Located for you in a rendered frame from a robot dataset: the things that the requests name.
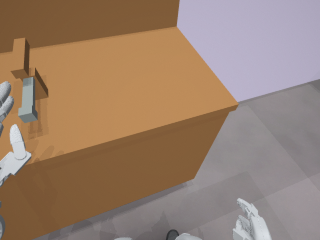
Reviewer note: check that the robot right foot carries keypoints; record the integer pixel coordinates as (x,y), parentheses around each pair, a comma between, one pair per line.
(172,235)

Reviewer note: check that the robot right hand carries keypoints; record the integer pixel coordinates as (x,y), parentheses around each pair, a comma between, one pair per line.
(254,229)

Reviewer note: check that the tap lever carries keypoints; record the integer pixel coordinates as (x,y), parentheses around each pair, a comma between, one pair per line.
(27,112)

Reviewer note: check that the counter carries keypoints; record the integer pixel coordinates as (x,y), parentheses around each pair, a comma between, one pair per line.
(126,108)

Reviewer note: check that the robot left hand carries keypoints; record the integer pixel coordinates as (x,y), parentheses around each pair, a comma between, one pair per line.
(14,161)

